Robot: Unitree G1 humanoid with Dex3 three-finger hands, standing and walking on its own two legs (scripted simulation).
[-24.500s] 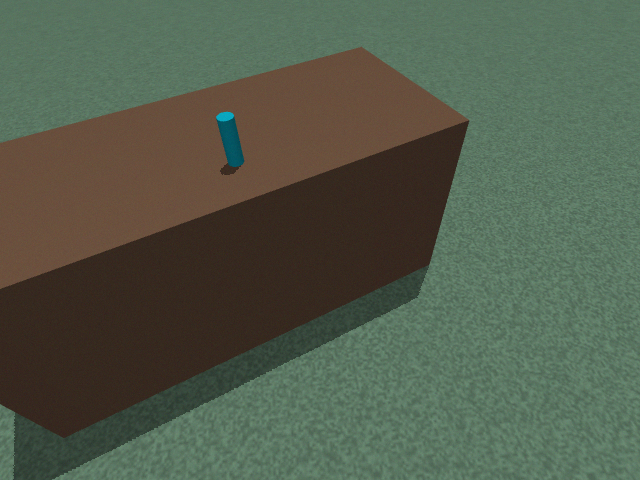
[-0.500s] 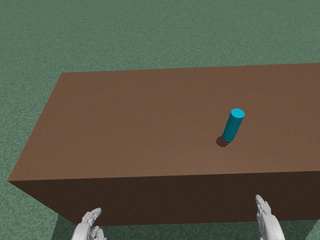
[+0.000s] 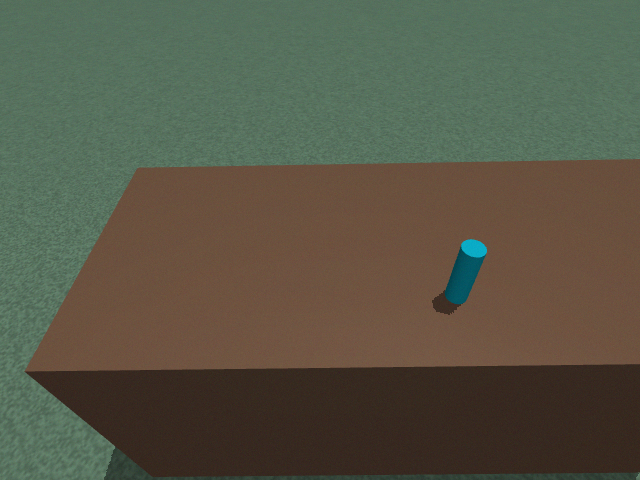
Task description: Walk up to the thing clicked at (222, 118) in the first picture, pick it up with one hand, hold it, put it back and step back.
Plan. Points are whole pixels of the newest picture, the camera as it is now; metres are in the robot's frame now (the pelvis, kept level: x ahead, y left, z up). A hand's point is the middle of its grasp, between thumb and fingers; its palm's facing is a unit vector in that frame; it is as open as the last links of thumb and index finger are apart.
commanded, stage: home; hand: right
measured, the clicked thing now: (464, 273) +0.48 -0.21 -0.06
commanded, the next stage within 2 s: stand in 1.52 s
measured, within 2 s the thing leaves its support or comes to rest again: neither
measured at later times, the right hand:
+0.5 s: hand out of the picture +0.04 -0.26 -0.15, palm faces -0.06 +0.93 -0.36, open 17.3 cm
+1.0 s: hand out of the picture +0.07 -0.25 -0.15, palm faces -0.05 +0.93 -0.37, open 17.3 cm
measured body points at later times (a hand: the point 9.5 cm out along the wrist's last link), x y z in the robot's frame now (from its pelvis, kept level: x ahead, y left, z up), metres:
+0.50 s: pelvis -0.01 -0.01 +0.00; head -0.02 +0.00 +0.45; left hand +0.03 +0.30 -0.13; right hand +0.04 -0.31 -0.13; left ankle +0.01 +0.13 -0.74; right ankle +0.00 -0.14 -0.74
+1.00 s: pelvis +0.00 +0.00 +0.00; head +0.00 +0.01 +0.45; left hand +0.07 +0.30 -0.13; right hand +0.08 -0.30 -0.12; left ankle +0.01 +0.13 -0.74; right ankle +0.00 -0.14 -0.74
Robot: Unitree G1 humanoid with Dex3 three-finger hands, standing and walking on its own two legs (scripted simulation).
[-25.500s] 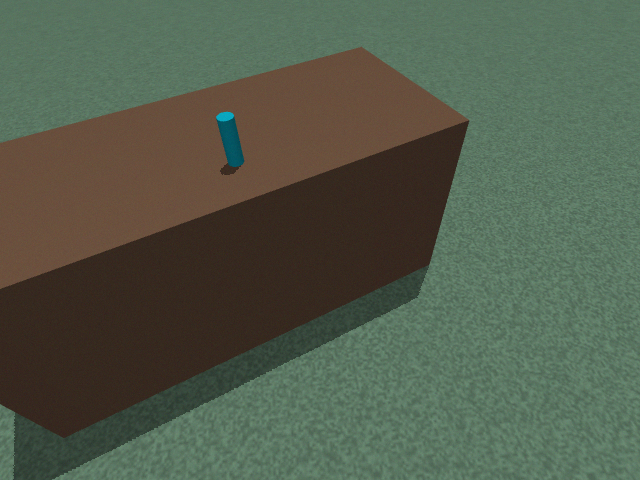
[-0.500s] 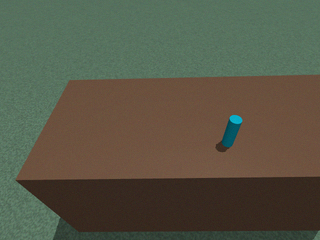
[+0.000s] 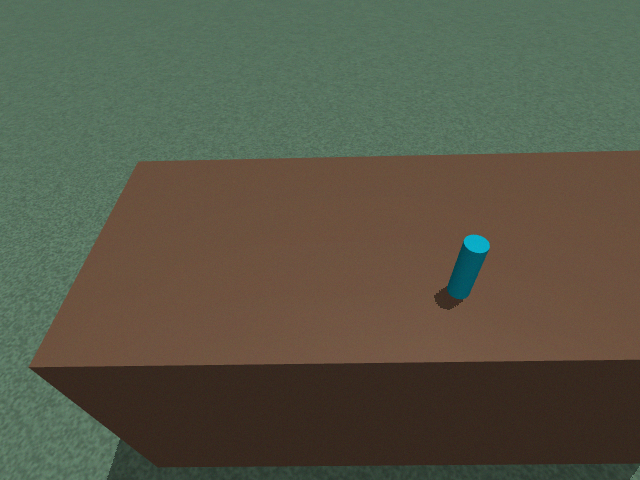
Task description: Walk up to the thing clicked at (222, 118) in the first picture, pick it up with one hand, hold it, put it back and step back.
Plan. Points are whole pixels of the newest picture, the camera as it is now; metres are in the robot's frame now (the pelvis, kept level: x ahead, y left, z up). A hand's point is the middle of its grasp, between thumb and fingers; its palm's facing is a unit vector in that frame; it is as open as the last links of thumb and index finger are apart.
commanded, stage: home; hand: right
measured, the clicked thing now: (466, 268) +0.48 -0.21 -0.07
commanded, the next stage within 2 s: stand in 0.52 s
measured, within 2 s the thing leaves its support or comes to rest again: neither
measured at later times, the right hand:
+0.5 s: hand out of the picture +0.06 -0.26 -0.16, palm faces -0.04 +0.93 -0.36, open 17.3 cm
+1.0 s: hand out of the picture +0.08 -0.25 -0.15, palm faces -0.04 +0.93 -0.35, open 10.7 cm
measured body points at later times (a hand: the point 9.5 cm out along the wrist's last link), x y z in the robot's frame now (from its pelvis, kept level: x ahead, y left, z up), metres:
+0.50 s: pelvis +0.00 +0.00 +0.00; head +0.00 +0.00 +0.45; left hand +0.06 +0.30 -0.14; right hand +0.07 -0.30 -0.13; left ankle +0.01 +0.13 -0.75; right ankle +0.00 -0.14 -0.75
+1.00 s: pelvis +0.00 +0.00 +0.00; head +0.00 +0.00 +0.45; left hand +0.07 +0.30 -0.13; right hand +0.08 -0.30 -0.13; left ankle +0.01 +0.13 -0.75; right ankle +0.00 -0.14 -0.75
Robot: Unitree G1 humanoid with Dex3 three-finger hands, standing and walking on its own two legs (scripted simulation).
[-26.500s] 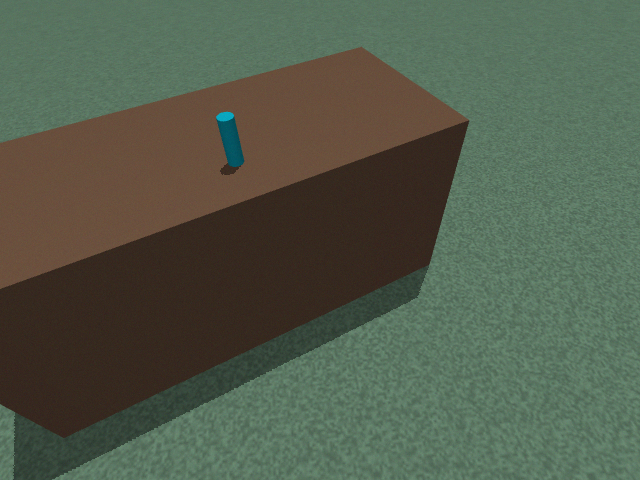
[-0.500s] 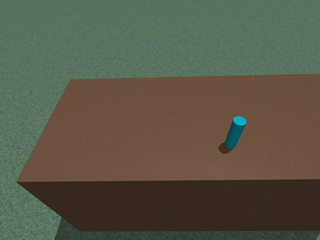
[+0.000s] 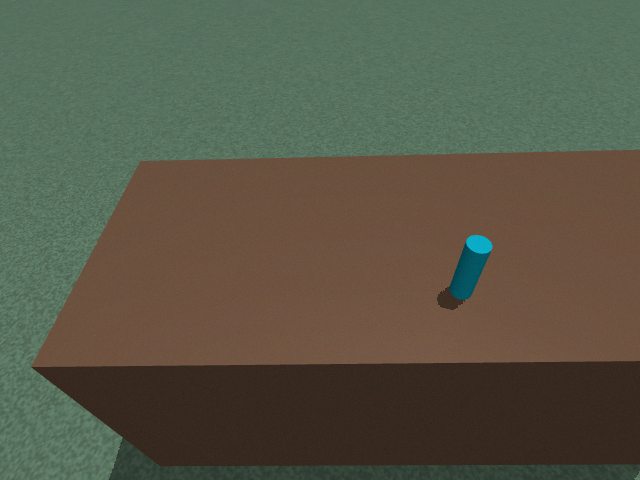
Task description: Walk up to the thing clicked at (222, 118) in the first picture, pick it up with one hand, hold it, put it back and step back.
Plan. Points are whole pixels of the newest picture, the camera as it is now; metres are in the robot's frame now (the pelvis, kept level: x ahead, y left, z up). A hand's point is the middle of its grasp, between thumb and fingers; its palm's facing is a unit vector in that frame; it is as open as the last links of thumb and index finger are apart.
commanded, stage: stand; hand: right
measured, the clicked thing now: (469, 269) +0.47 -0.22 -0.07
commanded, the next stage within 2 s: none
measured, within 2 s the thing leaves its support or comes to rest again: neither
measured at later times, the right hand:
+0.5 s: hand out of the picture +0.07 -0.26 -0.16, palm faces -0.04 +0.94 -0.35, open 7.4 cm
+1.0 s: hand out of the picture +0.08 -0.26 -0.16, palm faces -0.03 +0.94 -0.35, open 7.4 cm
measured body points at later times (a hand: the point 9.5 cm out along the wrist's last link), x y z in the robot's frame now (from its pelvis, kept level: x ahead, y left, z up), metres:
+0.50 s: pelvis +0.00 +0.00 +0.00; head +0.01 +0.00 +0.45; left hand +0.07 +0.30 -0.13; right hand +0.07 -0.30 -0.13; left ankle +0.01 +0.13 -0.75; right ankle +0.00 -0.14 -0.75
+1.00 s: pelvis +0.01 +0.00 +0.00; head +0.01 +0.00 +0.45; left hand +0.08 +0.30 -0.13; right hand +0.09 -0.31 -0.13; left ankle +0.01 +0.13 -0.75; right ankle +0.00 -0.14 -0.75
